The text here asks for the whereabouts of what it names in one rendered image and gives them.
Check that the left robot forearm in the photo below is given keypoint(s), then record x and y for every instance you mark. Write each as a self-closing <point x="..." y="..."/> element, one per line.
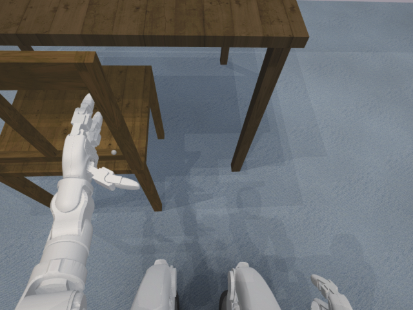
<point x="63" y="264"/>

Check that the left robot upper arm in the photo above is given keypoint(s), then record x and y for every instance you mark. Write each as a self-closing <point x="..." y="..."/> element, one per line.
<point x="63" y="300"/>

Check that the robot right thigh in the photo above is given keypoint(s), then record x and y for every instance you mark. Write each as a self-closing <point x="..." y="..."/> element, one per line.
<point x="248" y="288"/>

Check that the robot right hand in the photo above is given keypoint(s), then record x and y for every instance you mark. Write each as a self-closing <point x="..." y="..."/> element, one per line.
<point x="329" y="290"/>

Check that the robot thigh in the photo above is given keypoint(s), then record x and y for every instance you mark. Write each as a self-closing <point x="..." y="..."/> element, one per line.
<point x="157" y="287"/>
<point x="248" y="288"/>

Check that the chair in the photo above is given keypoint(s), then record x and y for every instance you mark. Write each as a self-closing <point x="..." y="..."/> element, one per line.
<point x="50" y="86"/>

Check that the robot left thigh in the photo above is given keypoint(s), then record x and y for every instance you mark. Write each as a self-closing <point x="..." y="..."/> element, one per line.
<point x="157" y="287"/>

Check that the robot left hand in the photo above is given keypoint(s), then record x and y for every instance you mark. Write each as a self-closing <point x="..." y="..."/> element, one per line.
<point x="79" y="149"/>

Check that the table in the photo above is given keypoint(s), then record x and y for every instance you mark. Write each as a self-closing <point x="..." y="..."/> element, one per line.
<point x="273" y="24"/>

